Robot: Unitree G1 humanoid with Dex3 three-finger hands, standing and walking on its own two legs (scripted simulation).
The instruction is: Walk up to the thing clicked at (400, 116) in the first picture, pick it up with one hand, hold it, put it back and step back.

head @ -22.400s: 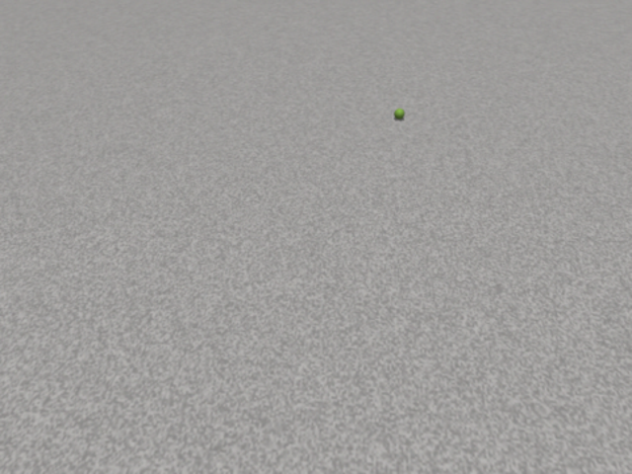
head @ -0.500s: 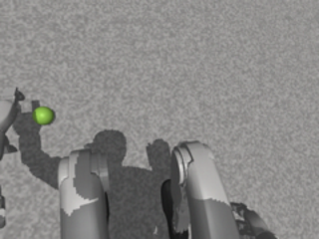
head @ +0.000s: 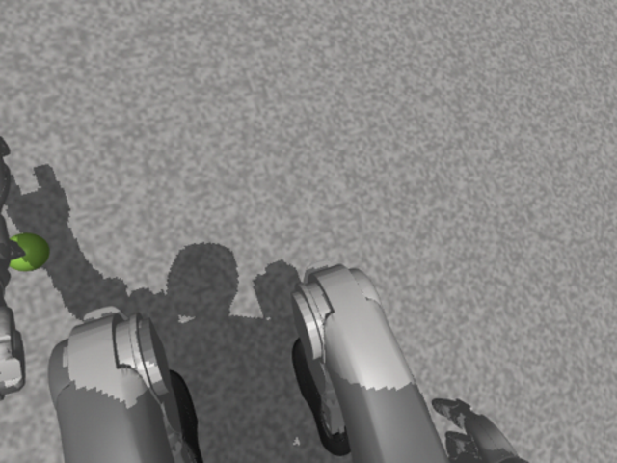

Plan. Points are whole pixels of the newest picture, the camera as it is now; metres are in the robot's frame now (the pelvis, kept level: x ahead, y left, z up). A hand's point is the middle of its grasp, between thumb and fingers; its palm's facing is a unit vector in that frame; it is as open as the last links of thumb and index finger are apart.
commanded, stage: close in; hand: left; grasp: from above
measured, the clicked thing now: (26, 252) +0.43 +0.33 -0.29
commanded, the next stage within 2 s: rest palm in 0.12 s
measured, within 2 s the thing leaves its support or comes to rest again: neither
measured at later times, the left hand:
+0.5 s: hand (7, 274) +0.39 +0.34 -0.24, palm faces -0.38 -0.14 -0.91, open 14.1 cm
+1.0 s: hand (14, 260) +0.41 +0.34 -0.26, palm faces -0.49 -0.19 -0.85, open 14.0 cm
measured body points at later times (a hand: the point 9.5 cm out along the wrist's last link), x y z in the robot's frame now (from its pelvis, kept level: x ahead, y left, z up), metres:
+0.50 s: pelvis +0.00 +0.01 -0.02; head +0.23 +0.14 +0.34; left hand +0.41 +0.34 -0.19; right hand +0.13 -0.27 -0.10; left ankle +0.08 +0.14 -0.29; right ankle +0.09 -0.11 -0.29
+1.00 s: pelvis +0.00 +0.00 -0.02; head +0.28 +0.09 +0.32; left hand +0.43 +0.34 -0.21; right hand +0.04 -0.25 -0.12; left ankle +0.08 +0.14 -0.29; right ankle +0.09 -0.11 -0.29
